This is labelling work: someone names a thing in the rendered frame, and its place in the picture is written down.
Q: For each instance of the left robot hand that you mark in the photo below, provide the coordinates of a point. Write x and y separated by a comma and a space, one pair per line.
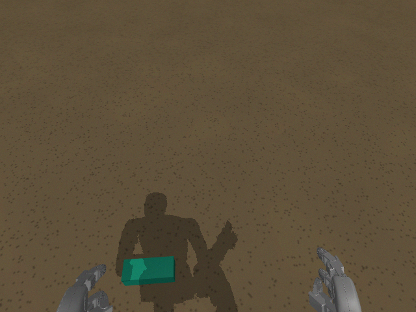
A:
76, 299

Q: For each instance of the right robot hand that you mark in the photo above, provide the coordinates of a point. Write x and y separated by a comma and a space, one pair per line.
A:
340, 287

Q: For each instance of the carton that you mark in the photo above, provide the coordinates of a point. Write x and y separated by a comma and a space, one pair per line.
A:
148, 270

